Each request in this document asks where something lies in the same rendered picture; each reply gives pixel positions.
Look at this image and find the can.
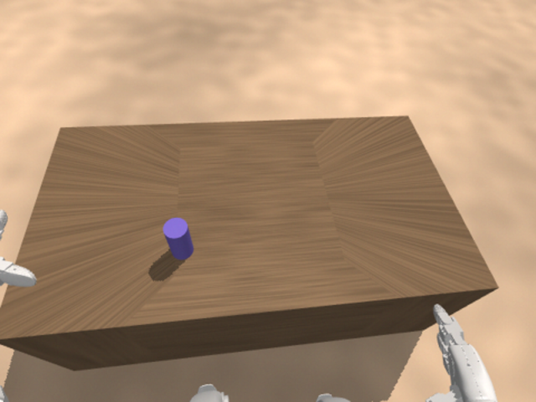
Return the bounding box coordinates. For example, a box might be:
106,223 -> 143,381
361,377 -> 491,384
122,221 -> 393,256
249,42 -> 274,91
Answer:
163,218 -> 193,260

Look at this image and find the left robot hand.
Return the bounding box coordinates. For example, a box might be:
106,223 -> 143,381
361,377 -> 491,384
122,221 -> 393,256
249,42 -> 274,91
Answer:
0,209 -> 37,286

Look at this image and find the right robot hand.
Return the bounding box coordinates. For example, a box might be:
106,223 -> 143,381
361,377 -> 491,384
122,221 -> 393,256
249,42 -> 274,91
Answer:
425,304 -> 497,402

